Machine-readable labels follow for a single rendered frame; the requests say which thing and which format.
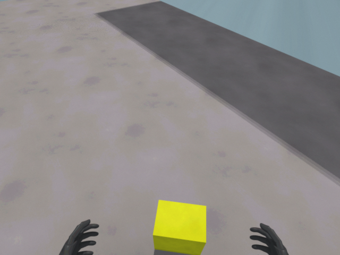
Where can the carton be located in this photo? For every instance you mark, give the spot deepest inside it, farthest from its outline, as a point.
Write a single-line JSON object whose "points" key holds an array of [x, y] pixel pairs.
{"points": [[180, 227]]}

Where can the right robot hand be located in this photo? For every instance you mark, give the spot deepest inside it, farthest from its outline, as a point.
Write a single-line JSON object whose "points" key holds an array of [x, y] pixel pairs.
{"points": [[275, 246]]}

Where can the left robot hand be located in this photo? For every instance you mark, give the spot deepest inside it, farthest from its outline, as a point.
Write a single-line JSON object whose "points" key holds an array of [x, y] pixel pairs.
{"points": [[74, 242]]}

